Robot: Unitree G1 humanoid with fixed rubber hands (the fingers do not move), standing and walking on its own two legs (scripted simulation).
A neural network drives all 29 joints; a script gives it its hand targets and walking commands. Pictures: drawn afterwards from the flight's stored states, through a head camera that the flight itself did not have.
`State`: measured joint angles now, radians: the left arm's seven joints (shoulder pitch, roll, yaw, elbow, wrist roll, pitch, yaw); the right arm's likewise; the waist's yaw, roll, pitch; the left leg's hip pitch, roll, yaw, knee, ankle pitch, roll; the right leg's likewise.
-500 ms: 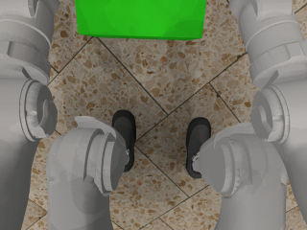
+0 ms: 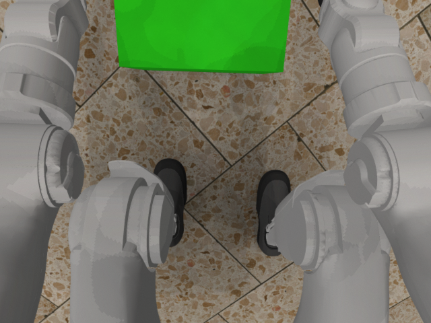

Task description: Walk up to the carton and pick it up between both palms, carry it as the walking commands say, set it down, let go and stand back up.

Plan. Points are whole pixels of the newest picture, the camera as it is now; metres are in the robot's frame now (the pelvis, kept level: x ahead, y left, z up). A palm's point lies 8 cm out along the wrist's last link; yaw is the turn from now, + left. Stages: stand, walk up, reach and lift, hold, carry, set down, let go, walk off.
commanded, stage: reach and lift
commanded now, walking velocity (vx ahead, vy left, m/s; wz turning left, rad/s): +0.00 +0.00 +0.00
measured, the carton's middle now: out of the picture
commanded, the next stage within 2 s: none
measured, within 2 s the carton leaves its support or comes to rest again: leaves its support in 0.42 s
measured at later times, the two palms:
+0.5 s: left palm out of the picture +0.54 +0.22 -0.16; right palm out of the picture +0.56 -0.10 -0.17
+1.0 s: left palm out of the picture +0.54 +0.23 -0.12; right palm out of the picture +0.57 -0.09 -0.13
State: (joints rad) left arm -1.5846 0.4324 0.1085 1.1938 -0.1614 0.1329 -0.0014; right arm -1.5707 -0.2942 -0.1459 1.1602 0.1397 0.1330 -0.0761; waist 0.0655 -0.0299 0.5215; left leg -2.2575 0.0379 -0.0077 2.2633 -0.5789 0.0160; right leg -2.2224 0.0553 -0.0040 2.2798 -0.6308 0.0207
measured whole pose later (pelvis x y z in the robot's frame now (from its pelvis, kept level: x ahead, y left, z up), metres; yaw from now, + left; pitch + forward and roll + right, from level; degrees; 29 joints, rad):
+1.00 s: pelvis -0.01 +0.00 +0.04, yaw +0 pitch +31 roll -3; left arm -1.57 0.38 0.16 0.93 -0.10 0.31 0.09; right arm -1.55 -0.29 -0.15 0.98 0.16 0.28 -0.21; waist 0.07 -0.03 0.53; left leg -2.15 -0.04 -0.07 2.15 -0.55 -0.03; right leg -2.08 0.09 0.00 2.15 -0.62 0.05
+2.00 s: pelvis -0.03 +0.00 +0.12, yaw +2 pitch +26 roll -4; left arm -1.42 0.21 0.28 0.68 0.04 0.40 0.22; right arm -1.39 -0.16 -0.31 0.70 0.00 0.40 -0.29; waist 0.05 -0.01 0.52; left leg -1.86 -0.08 -0.10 1.87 -0.46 -0.04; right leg -1.80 0.12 0.02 1.86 -0.53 0.07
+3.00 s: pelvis -0.05 -0.01 +0.21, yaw +3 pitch +17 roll -2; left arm -1.25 0.14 0.30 0.62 0.05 0.43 0.23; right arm -1.24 -0.11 -0.32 0.65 -0.05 0.45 -0.27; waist 0.03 0.00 0.52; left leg -1.45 -0.09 -0.11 1.55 -0.39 -0.05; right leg -1.41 0.12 0.05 1.56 -0.45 0.05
